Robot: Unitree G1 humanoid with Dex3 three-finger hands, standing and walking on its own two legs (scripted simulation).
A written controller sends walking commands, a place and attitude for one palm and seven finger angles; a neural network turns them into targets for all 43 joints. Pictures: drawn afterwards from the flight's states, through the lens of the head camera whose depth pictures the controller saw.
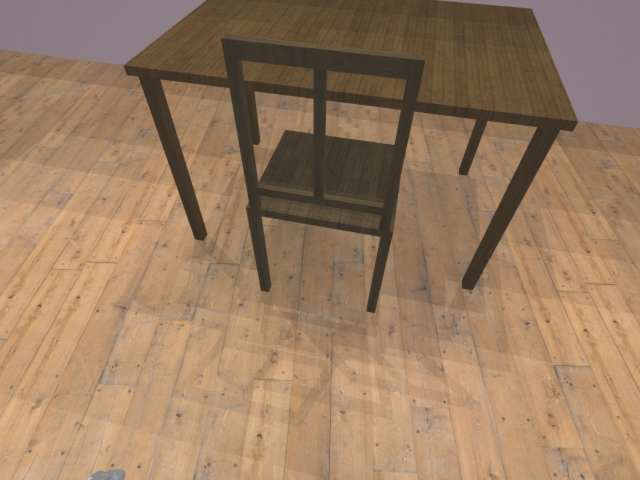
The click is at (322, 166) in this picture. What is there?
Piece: chair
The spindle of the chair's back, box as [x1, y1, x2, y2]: [313, 69, 326, 197]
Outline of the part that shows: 313,69 314,196 322,197 324,173 326,70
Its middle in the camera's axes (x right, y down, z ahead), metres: -0.01 -0.24 +0.93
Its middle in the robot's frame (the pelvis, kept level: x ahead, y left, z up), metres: +0.86 +0.05 -0.06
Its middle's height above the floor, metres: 0.71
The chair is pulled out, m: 0.00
